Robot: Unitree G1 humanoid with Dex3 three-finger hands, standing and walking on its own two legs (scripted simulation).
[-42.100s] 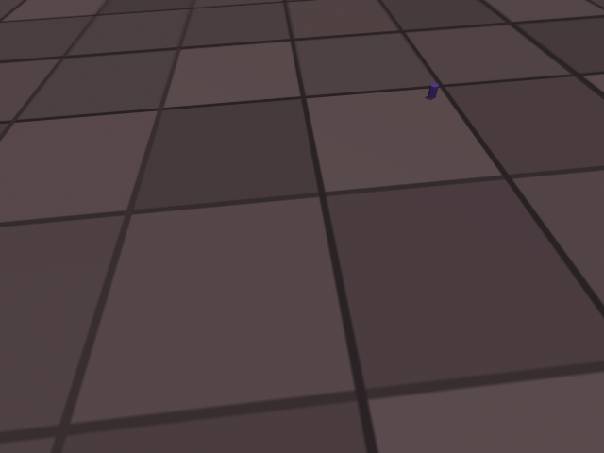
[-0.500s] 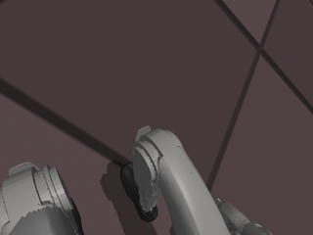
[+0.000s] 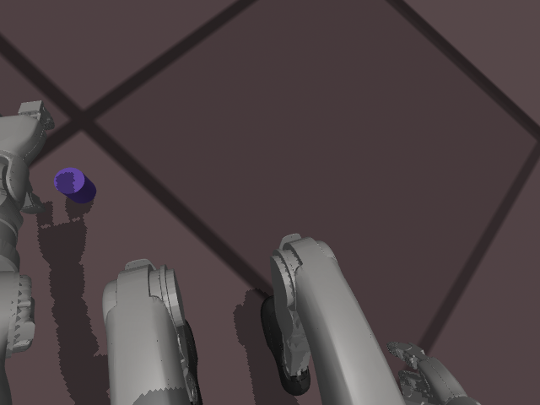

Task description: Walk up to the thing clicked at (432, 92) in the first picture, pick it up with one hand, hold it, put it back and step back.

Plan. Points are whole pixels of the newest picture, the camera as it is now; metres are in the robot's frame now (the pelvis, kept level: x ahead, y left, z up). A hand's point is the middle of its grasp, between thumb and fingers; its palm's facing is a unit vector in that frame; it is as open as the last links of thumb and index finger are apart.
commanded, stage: withdraw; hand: left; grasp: from above
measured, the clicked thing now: (76, 186) +0.50 +0.31 -0.33
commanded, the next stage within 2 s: home in 0.28 s
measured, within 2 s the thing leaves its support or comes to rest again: neither
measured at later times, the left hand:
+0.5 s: hand (28, 163) +0.49 +0.32 -0.16, palm faces -0.41 -0.06 -0.91, open 13.8 cm
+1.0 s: hand out of the picture +0.31 +0.28 +0.04, palm faces -0.21 -0.72 -0.66, open 7.6 cm
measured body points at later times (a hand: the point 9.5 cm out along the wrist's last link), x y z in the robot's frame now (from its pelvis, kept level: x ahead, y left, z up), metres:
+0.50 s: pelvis +0.00 +0.00 -0.02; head +0.24 +0.08 +0.36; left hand +0.50 +0.32 -0.11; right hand +0.05 -0.24 -0.12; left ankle +0.09 +0.12 -0.34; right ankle +0.10 -0.10 -0.34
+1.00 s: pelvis +0.01 +0.01 +0.15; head +0.16 +0.06 +0.57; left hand +0.31 +0.31 +0.08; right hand +0.21 -0.24 +0.05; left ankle +0.09 +0.12 -0.34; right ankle +0.10 -0.11 -0.34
